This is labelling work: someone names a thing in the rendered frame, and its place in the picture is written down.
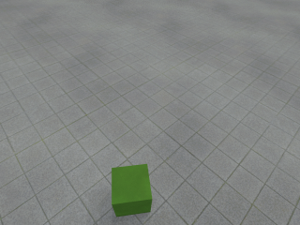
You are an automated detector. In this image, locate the carton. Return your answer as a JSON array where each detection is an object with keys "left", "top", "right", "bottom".
[{"left": 112, "top": 164, "right": 153, "bottom": 217}]

